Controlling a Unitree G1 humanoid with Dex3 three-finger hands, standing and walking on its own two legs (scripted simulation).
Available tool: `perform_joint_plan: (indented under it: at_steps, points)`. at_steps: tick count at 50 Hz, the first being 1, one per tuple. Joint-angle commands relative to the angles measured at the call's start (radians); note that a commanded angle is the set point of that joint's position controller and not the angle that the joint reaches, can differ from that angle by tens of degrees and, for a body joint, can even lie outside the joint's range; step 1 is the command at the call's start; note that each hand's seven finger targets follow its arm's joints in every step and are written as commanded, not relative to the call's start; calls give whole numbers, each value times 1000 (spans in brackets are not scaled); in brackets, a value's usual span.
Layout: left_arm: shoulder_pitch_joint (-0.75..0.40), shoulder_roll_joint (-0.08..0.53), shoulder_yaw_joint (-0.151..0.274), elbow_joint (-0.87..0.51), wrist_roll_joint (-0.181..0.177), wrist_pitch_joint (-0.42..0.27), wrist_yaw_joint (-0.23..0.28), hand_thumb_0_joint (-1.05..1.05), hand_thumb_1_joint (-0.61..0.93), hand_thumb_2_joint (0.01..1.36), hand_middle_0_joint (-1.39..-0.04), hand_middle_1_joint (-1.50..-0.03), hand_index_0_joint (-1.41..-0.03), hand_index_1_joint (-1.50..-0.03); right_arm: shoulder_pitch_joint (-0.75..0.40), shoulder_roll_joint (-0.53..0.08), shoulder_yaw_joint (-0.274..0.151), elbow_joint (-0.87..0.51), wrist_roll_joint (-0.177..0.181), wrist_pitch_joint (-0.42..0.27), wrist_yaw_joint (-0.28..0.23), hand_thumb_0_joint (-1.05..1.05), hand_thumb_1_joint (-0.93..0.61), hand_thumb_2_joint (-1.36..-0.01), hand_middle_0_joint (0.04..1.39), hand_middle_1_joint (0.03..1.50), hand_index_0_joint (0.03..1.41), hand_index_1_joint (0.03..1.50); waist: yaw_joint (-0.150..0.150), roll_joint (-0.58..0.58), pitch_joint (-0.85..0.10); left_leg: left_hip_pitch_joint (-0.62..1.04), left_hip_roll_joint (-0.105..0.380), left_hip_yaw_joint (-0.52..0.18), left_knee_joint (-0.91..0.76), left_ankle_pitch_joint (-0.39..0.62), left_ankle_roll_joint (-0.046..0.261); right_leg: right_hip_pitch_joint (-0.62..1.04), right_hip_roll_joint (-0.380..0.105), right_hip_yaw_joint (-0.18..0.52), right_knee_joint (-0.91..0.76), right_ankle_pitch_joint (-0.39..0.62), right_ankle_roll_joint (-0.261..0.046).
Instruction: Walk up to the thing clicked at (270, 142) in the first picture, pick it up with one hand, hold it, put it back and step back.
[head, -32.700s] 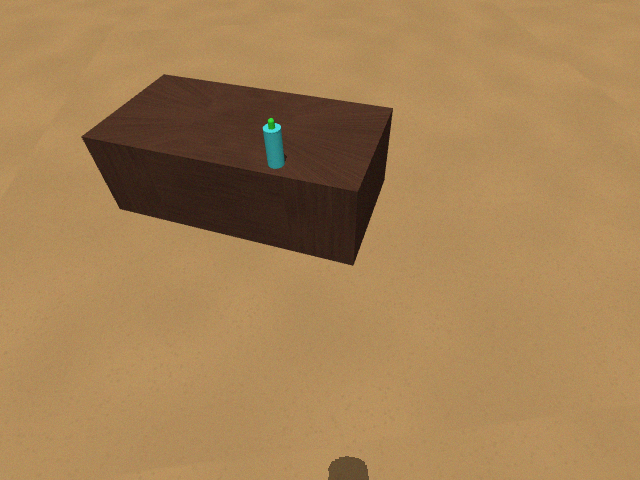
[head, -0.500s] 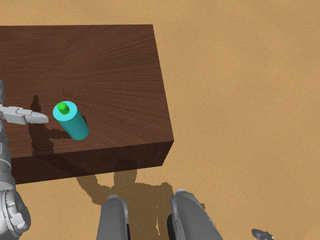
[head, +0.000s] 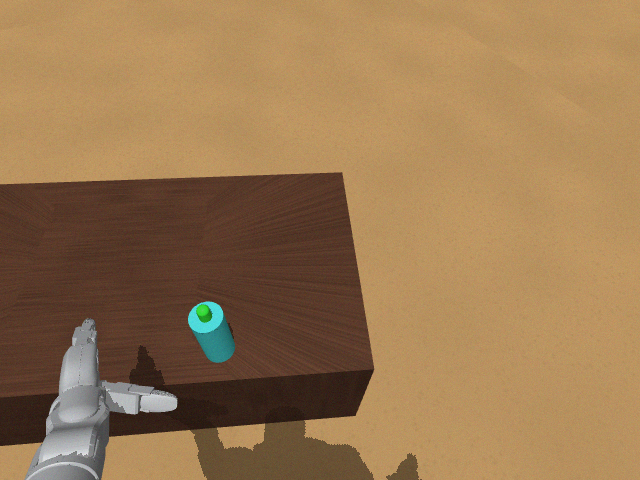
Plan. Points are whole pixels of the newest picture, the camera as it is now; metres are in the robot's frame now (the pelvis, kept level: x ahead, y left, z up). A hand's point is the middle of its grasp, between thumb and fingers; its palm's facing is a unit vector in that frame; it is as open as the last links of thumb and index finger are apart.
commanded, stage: home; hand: left
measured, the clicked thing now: (211, 330) +0.45 +0.19 -0.25
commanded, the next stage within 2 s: none
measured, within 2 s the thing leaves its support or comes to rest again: neither
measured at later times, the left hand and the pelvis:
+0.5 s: hand out of the picture +0.16 +0.16 -0.07, palm faces +0.18 -0.95 -0.25, open 17.5 cm; pelvis +0.01 -0.03 +0.01, yaw +3 degrees
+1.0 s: hand out of the picture +0.12 +0.20 -0.09, palm faces +0.00 -0.93 -0.37, open 17.7 cm; pelvis +0.01 -0.03 +0.03, yaw +2 degrees
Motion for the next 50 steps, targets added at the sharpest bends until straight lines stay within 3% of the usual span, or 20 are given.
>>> perform_joint_plan:
  at_steps: [1, 5, 7, 8, 10, 11, 12, 14, 16, 20, 23, 26, 28, 32, 37, 38, 40, 42, 45, 50]
  points:
    - [-36, 224, 40, -400, -19, -33, 51, 0, -518, 74, -53, -57, -52, -57, -30, -140, -43, -147, 2, -53, -43, 0, -895, -902, 201, 301, 201, 301, 49, 106, -269, 316, 1, -11, -202, 295, -26, 165, 21, -57, -113, 245, -59]
    - [124, 92, -40, -562, -34, -18, 56, 0, -513, 77, -53, -58, -52, -58, -87, -108, -28, -177, -6, -76, -64, 0, -895, -902, 201, 301, 201, 301, 50, 111, -187, 316, -4, 4, -231, 231, -21, 173, 15, -48, -139, 204, -56]
    - [174, 80, -61, -685, -41, -12, 57, 0, -529, 67, -52, -55, -51, -56, -106, -104, -26, -183, -9, -81, -70, 0, -895, -902, 201, 301, 201, 301, 52, 127, -202, 342, -4, 6, -236, 224, -23, 177, 13, -46, -144, 198, -54]
    - [271, 15, -111, -700, -45, -4, 51, 0, -534, 65, -51, -55, -50, -56, -120, -90, -18, -196, -9, -86, -71, 0, -895, -902, 201, 301, 201, 301, 54, 115, -179, 341, -8, 10, -236, 222, -21, 180, 10, -45, -151, 197, -51]
    - [425, -42, -143, -717, -53, 19, 46, 0, -497, 86, -55, -61, -54, -62, -129, -91, -21, -204, -13, -96, -72, 0, -895, -902, 201, 301, 201, 301, 47, 49, -158, 331, -12, 17, -223, 241, -15, 195, 9, -46, -155, 220, -44]
    - [558, -140, -213, -635, -54, 39, 35, 0, -522, 72, -52, -57, -51, -58, -136, -78, -15, -205, -12, -99, -68, 0, -896, -902, 201, 301, 201, 301, 39, -4, -93, 306, -12, 17, -222, 231, -11, 178, 11, -49, -163, 213, -40]
    - [523, -122, -213, -712, -55, 42, 30, 0, -498, 86, -55, -61, -54, -61, -148, -83, -18, -214, -13, -101, -68, 0, -895, -902, 201, 301, 201, 301, 34, -28, -98, 300, -12, 15, -214, 227, -6, 178, 9, -50, -166, 215, -37]
    - [491, -46, -165, -816, -48, 43, 37, 0, -519, 73, -53, -58, -52, -58, -159, -91, -22, -215, -14, -98, -69, 0, -896, -902, 201, 301, 201, 301, 43, -28, -115, 304, -14, 15, -209, 240, -6, 190, 7, -50, -163, 229, -33]
    - [498, -33, -158, -848, -47, 48, 36, 0, -542, 60, -50, -54, -49, -54, -168, -87, -16, -225, -17, -99, -73, 0, -896, -902, 201, 301, 201, 301, 35, -77, -78, 285, -17, 20, -200, 209, 3, 179, 4, -43, -172, 207, -22]
    - [468, -28, -145, -903, -40, 50, 35, 0, -587, 34, -45, -46, -45, -47, -169, -74, -11, -236, -27, -117, -91, 0, -896, -902, 201, 301, 201, 301, 26, -51, -71, 282, -29, 37, -186, 145, 9, 163, -12, -14, -183, 164, -18]
    - [486, -29, -137, -921, -39, 60, 37, 0, -601, 27, -44, -45, -44, -45, -166, -70, -8, -233, -35, -129, -100, 0, -896, -902, 201, 301, 201, 301, 33, -6, -111, 297, -34, 38, -165, 190, 6, 188, -20, -7, -171, 212, -19]
    - [569, -66, -163, -904, -36, 75, 40, 0, -603, 27, -44, -46, -44, -45, -166, -61, -6, -242, -39, -142, -98, 0, -896, -903, 201, 301, 201, 301, 51, 21, -137, 296, -39, 37, -150, 231, 2, 211, -23, -7, -159, 259, -21]
    - [611, -93, -186, -886, -38, 86, 37, 0, -609, 23, -43, -45, -44, -44, -177, -64, -7, -251, -39, -148, -96, 0, -896, -903, 201, 301, 201, 301, 52, -18, -112, 280, -38, 31, -152, 206, 3, 199, -25, -6, -173, 225, -17]
    - [660, -85, -173, -867, -35, 95, 39, 0, -611, 21, -42, -45, -44, -44, -182, -73, -13, -259, -35, -153, -86, 0, -897, -903, 201, 301, 201, 301, 69, -35, -86, 245, -34, 23, -161, 174, 2, 177, -11, -32, -160, 170, -27]
    - [664, -40, -137, -893, -31, 91, 39, 0, -604, 28, -43, -48, -45, -46, -168, -74, -17, -272, -34, -152, -85, 0, -897, -903, 201, 301, 201, 301, 68, -44, -105, 223, -35, 27, -138, 187, 8, 182, -14, -22, -149, 194, -19]
    - [516, 70, -116, -563, 76, 34, -3, 0, -611, 2, -38, -43, -42, -40, -166, -162, -55, -52, -143, -104, -35, 0, -898, -904, 201, 301, 201, 301, 71, -53, -35, 282, -1, -46, -213, 207, -6, 289, -104, 75, -205, 169, -78]
    - [510, 92, -113, -502, 72, -14, -41, 0, -611, 9, -40, -41, -41, -40, -160, -180, -66, -16, -147, -80, -6, 0, -896, -903, 201, 301, 201, 301, 59, -56, -72, 398, 11, -54, -228, 154, 26, 230, -120, 134, -227, 103, -99]
    - [513, 75, -140, -444, 54, -38, -57, 0, -611, 0, -37, -32, -36, -33, -179, -179, -66, -11, -129, -79, 20, 0, -896, -902, 201, 301, 201, 301, 76, 4, -35, 397, 15, -78, -271, 157, 37, 250, -104, 88, -237, 104, -89]
    - [474, 93, -149, -343, 37, -58, -67, 0, -611, 0, -34, -29, -34, -29, -167, -168, -62, 36, -105, -76, 40, 0, -896, -902, 201, 301, 201, 301, 65, -42, 15, 415, 10, -69, -298, 196, 15, 284, -126, 117, -303, 195, -81]
    - [445, 121, -151, -199, 22, -67, -60, 0, -611, 1, -39, -40, -41, -38, -160, -182, -58, 121, -102, -67, 44, 0, -896, -904, 201, 301, 201, 301, 64, -45, 45, 463, 17, -71, -370, 302, 8, 388, -129, 104, -353, 335, -59]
